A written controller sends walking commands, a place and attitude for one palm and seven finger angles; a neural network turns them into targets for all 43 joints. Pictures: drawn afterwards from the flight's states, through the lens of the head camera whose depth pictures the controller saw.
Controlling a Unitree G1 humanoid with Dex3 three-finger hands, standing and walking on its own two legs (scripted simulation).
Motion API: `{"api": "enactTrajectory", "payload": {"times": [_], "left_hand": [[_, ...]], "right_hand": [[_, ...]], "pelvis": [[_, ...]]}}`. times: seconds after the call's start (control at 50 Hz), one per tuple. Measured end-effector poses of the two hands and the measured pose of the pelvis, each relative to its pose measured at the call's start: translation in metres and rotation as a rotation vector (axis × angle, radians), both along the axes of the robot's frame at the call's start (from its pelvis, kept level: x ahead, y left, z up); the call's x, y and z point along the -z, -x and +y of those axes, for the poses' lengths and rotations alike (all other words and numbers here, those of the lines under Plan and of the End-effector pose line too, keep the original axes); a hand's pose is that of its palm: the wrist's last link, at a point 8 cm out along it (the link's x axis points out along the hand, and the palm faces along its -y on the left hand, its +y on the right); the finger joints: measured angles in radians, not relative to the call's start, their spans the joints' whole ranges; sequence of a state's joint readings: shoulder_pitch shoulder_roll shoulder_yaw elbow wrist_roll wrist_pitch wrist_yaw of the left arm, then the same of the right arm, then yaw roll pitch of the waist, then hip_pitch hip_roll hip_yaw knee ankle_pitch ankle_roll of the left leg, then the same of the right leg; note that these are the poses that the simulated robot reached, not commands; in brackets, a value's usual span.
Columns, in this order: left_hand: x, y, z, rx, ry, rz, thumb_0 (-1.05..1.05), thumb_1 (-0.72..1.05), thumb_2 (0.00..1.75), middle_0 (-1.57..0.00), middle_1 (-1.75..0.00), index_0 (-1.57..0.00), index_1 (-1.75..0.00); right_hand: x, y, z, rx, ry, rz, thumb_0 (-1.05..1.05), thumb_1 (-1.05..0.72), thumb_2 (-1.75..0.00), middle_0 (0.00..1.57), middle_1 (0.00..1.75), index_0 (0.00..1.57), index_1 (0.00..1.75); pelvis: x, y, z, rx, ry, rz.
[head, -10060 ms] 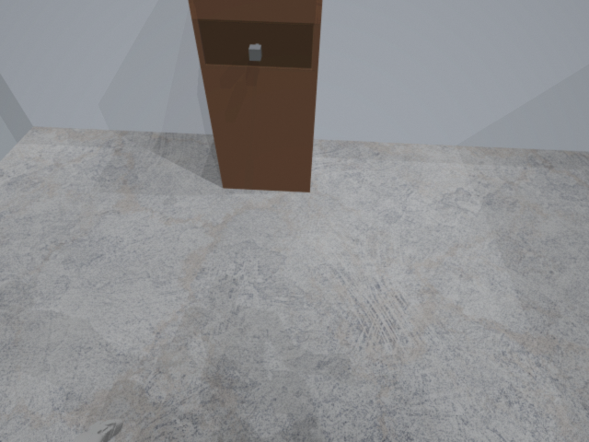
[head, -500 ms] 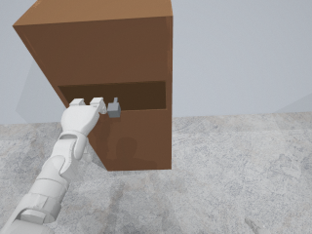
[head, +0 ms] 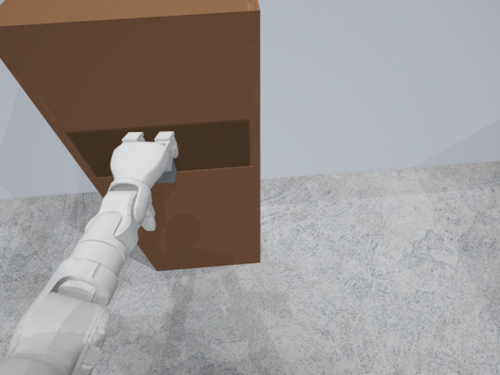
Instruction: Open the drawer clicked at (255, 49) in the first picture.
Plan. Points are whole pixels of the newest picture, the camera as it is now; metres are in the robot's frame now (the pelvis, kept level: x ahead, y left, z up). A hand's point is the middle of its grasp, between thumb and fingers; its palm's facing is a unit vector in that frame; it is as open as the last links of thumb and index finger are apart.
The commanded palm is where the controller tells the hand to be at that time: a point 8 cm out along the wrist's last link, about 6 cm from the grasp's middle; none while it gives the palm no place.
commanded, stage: move the hooked fingers above the handle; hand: left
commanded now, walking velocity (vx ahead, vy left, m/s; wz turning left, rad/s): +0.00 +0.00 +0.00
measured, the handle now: (166, 164) +0.55 +0.21 -0.05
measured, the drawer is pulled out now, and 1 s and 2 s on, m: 0.00 0.00 0.00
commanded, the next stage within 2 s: none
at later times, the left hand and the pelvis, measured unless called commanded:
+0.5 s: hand (174, 155) +0.52 +0.16 +0.02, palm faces -0.03 -0.03 -1.00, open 13.8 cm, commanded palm +0.50 +0.19 +0.08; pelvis +0.00 +0.01 -0.02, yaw -1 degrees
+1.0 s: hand (159, 163) +0.51 +0.20 +0.01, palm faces -0.08 -0.01 -1.00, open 13.8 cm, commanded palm +0.50 +0.19 +0.07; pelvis +0.00 +0.02 -0.02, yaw -1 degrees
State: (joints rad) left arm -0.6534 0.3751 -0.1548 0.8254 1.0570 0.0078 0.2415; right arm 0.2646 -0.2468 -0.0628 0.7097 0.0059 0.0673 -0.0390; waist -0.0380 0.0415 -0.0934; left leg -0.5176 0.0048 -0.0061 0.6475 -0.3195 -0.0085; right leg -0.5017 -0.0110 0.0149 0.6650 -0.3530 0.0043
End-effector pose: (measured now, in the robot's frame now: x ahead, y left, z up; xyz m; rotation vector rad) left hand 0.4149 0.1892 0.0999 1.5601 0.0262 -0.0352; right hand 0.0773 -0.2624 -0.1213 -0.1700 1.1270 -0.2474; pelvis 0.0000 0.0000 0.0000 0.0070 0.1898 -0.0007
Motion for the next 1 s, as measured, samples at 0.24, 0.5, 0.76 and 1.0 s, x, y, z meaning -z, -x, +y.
{"api": "enactTrajectory", "payload": {"times": [0.24,0.5,0.76,1.0], "left_hand": [[0.015,-0.042,0.014,-0.125,-0.044,0.001,0.01,-0.49,0.30,-0.32,-1.20,-0.32,-1.20],[0.023,-0.081,-0.024,0.014,0.020,-0.014,0.00,-0.49,0.30,-0.32,-1.20,-0.32,-1.20],[0.026,-0.086,-0.007,-0.147,-0.032,0.023,0.01,-0.49,0.30,-0.35,-1.23,-0.34,-1.23],[0.035,-0.076,0.008,-0.014,-0.001,0.046,0.00,-0.49,0.30,-0.32,-1.20,-0.32,-1.20]], "right_hand": [[0.007,0.058,-0.010,0.074,0.013,0.129,0.00,-0.91,-0.90,0.20,0.30,0.20,0.30],[0.006,0.108,-0.005,0.140,0.042,0.260,0.00,-0.91,-0.90,0.20,0.30,0.20,0.30],[0.015,0.109,0.014,0.160,-0.016,0.240,0.00,-0.91,-0.90,0.20,0.30,0.20,0.30],[0.006,0.108,0.006,0.115,0.052,0.258,0.00,-0.90,-0.89,0.20,0.30,0.20,0.30]], "pelvis": [[0.007,0.005,-0.002,0.019,0.003,0.086],[0.016,-0.002,0.005,0.017,0.017,0.155],[0.017,0.006,0.011,0.042,0.013,0.167],[0.020,0.004,0.015,0.013,0.030,0.174]]}}
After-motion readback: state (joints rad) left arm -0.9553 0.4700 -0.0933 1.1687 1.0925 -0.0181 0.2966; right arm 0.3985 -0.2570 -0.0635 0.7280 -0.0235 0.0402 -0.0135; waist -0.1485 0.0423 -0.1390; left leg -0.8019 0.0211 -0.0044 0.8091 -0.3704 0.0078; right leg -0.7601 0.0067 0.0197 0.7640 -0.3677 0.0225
